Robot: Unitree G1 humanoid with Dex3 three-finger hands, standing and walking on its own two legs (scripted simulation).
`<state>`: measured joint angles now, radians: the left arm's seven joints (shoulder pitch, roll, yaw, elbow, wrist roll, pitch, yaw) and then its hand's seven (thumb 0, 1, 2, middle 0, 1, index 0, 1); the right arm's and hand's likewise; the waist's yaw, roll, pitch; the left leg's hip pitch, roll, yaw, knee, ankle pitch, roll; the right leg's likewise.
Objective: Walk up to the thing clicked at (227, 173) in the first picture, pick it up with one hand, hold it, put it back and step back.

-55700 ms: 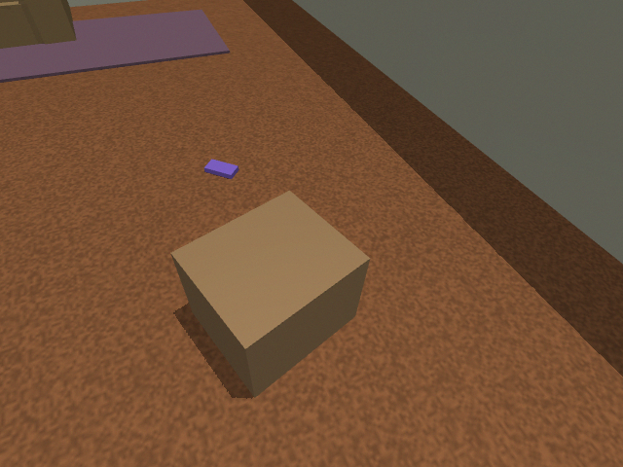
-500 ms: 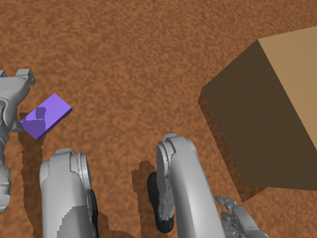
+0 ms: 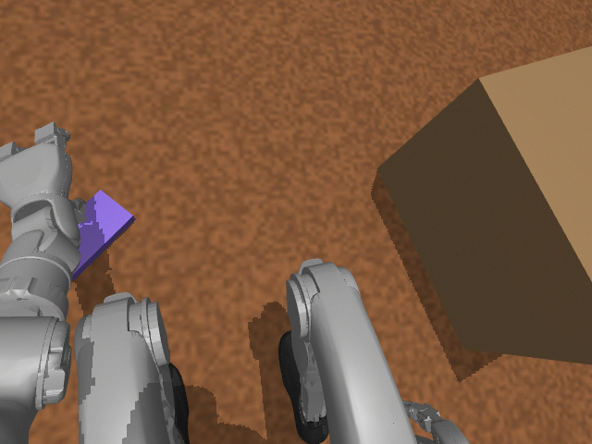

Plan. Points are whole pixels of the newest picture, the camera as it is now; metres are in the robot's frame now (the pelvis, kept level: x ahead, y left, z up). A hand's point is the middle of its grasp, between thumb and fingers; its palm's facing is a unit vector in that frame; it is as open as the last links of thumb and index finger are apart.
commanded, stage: home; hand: left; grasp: from above
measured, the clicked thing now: (87, 233) +0.46 +0.26 -0.35
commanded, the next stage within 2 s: none
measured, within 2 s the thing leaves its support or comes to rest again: neither
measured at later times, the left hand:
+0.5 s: hand out of the picture +0.28 +0.22 +0.07, palm faces -0.02 -0.90 -0.43, open 7.4 cm
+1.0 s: hand out of the picture +0.23 +0.21 +0.29, palm faces +0.20 -0.96 -0.20, open 7.4 cm
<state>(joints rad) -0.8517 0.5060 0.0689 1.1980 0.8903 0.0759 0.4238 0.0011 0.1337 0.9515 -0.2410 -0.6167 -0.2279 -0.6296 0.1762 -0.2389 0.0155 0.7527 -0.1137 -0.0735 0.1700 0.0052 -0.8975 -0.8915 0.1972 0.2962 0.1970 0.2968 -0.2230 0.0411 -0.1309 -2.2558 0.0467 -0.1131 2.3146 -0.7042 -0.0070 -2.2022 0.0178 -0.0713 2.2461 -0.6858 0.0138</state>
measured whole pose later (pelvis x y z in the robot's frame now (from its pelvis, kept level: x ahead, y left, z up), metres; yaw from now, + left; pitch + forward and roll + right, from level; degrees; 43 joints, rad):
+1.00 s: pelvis +0.08 +0.01 +0.34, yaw +7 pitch +14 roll -3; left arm 0.45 0.22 0.05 -0.07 -0.07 0.41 0.07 0.01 0.91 0.89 -0.20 -0.30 -0.20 -0.30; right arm 0.31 -0.21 0.04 0.54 0.03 -0.16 -0.18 0.01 -0.91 -0.90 0.20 0.30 0.20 0.30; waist -0.07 0.05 -0.19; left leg -0.81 0.04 -0.05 1.08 -0.51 -0.01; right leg -0.75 0.00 -0.06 1.00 -0.50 0.01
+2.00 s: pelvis +0.07 +0.01 +0.36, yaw +8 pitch +9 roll -3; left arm 0.50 0.23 0.03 -0.12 -0.06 0.44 0.02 0.01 0.90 0.89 -0.20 -0.30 -0.20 -0.30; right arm 0.30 -0.22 0.04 0.55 0.01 -0.26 -0.19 0.02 -0.91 -0.90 0.20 0.30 0.20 0.30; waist -0.04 0.04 -0.16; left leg -0.69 0.04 -0.05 1.01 -0.48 -0.01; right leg -0.63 0.00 -0.06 0.94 -0.47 0.01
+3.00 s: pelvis +0.08 +0.01 +0.35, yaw +8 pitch +10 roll -3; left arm 0.51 0.23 0.03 -0.14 -0.06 0.45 0.02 0.01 0.91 0.90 -0.20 -0.30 -0.20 -0.30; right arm 0.30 -0.22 0.04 0.54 0.00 -0.24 -0.18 0.02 -0.91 -0.89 0.20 0.30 0.20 0.30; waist -0.04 0.04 -0.17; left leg -0.70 0.04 -0.06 1.02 -0.50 -0.01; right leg -0.63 0.00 -0.07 0.94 -0.48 0.01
